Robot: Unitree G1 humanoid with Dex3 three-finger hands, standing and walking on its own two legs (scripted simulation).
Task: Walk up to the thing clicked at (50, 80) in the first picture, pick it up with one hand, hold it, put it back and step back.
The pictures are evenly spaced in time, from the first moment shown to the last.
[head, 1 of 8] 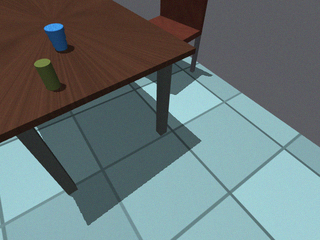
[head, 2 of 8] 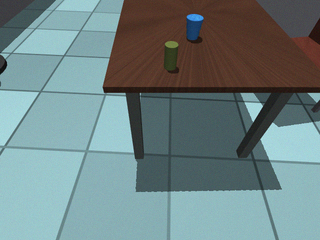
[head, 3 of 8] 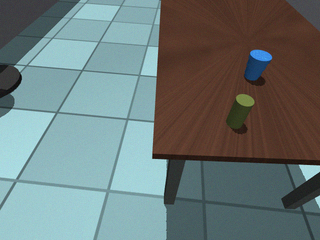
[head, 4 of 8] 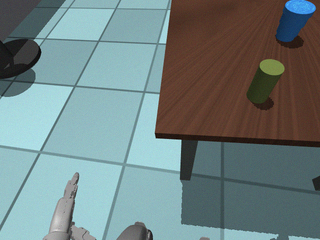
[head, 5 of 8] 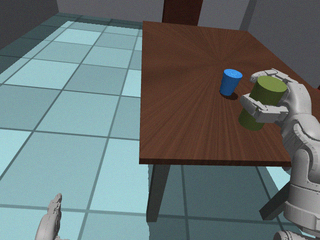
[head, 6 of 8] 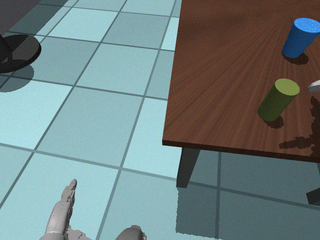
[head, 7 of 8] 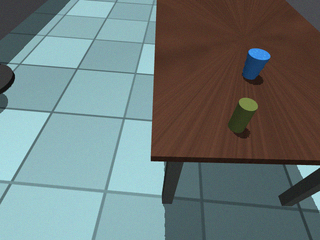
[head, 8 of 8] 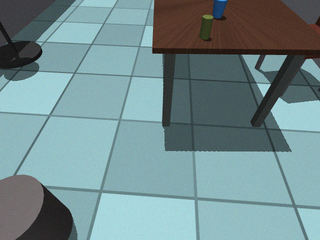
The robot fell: no
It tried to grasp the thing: yes
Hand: right
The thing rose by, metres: 0.23
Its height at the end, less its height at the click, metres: +0.00
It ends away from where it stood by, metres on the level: 0.02
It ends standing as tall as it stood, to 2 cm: yes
